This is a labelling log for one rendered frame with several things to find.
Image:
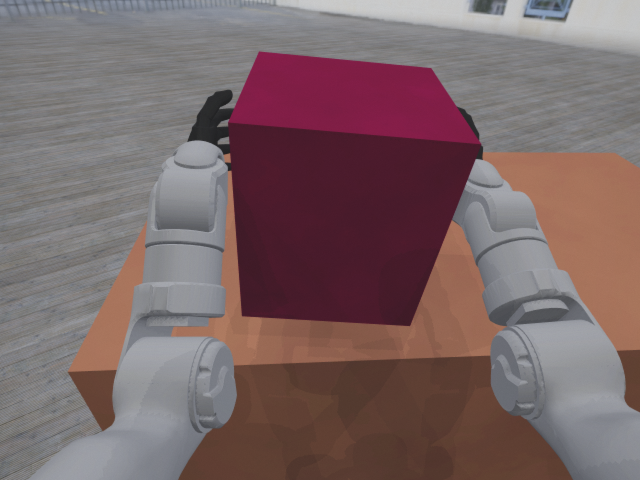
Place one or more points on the left robot forearm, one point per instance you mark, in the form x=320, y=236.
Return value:
x=185, y=239

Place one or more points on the left robot upper arm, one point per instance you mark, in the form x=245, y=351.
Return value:
x=169, y=393

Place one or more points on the right robot forearm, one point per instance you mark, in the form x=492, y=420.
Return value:
x=523, y=284

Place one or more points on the carton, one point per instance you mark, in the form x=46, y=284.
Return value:
x=346, y=176

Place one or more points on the right robot upper arm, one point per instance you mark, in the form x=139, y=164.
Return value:
x=564, y=377

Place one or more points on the right robot hand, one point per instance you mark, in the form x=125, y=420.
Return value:
x=470, y=122

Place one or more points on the pedestal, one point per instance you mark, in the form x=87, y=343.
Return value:
x=322, y=400

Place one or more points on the left robot hand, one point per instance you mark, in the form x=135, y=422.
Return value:
x=209, y=117

